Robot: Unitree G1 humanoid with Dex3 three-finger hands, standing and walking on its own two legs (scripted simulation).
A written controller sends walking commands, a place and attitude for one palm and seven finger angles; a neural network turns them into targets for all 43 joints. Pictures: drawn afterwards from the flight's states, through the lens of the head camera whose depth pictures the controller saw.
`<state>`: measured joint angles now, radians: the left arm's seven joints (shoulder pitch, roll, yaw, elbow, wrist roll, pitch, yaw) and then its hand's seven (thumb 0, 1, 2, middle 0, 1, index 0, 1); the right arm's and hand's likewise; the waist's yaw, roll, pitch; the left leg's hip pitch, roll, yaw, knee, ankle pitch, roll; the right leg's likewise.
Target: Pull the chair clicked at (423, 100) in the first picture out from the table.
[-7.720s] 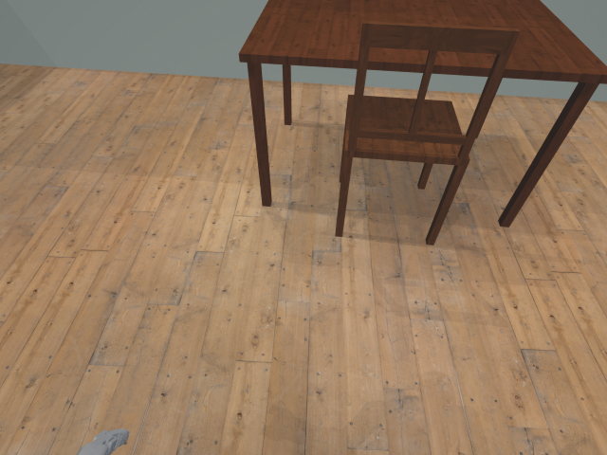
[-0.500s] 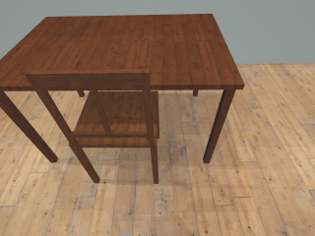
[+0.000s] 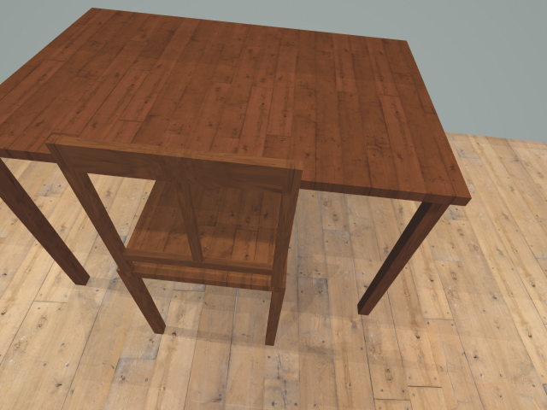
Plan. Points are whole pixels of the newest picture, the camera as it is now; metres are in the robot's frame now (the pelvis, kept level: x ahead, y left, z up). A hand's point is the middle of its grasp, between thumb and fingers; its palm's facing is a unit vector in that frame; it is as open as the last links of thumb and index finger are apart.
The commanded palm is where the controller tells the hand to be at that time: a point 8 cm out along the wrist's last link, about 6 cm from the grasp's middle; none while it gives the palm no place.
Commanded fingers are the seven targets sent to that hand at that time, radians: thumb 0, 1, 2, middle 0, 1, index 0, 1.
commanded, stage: come to a stop and stand still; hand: left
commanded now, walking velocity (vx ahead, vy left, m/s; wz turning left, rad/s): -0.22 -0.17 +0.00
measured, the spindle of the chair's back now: (190, 224) +0.45 +0.22 -0.09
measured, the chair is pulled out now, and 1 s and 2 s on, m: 0.00 0.00 0.00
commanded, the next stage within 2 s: look again from close up in 0.84 s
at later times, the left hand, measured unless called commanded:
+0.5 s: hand out of the picture -0.01 +0.09 -0.16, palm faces +0.01 -0.97 -0.25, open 7.3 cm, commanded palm none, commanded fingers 0.00 0.90 0.90 -0.20 -0.30 -0.20 -0.30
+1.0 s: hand out of the picture -0.06 +0.05 -0.17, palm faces +0.06 -0.98 -0.17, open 7.3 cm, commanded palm none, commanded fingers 0.00 0.90 0.90 -0.20 -0.30 -0.20 -0.30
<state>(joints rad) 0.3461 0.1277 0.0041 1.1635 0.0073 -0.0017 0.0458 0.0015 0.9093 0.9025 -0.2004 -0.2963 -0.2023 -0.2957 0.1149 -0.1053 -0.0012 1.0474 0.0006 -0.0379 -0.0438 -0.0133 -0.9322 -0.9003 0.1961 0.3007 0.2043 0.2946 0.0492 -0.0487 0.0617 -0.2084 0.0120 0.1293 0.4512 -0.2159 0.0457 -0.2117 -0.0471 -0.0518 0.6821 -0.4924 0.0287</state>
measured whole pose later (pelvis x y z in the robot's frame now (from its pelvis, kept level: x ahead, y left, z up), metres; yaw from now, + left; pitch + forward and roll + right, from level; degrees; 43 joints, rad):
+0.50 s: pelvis -0.03 -0.09 +0.00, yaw +0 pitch -2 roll +1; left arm 0.26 0.14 0.01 1.09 0.02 0.01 0.04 0.00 0.92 0.90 -0.20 -0.30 -0.20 -0.30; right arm 0.28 -0.19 -0.04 1.11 -0.01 0.05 -0.02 0.00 -0.91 -0.90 0.19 0.30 0.20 0.29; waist -0.02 0.05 0.00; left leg -0.25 0.06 0.01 0.58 -0.30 -0.01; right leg -0.19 0.01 -0.06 0.48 -0.27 -0.06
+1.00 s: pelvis -0.05 -0.10 +0.00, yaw +1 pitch -1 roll +0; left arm 0.32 0.09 0.01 1.13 0.02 -0.04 0.05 0.00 0.91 0.90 -0.20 -0.30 -0.20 -0.30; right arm 0.32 -0.13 -0.01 1.12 -0.01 0.02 -0.03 0.00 -0.91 -0.90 0.19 0.30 0.20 0.29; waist 0.00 0.03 0.04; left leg -0.23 0.08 -0.02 0.57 -0.31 -0.04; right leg -0.18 0.05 -0.09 0.40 -0.20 -0.06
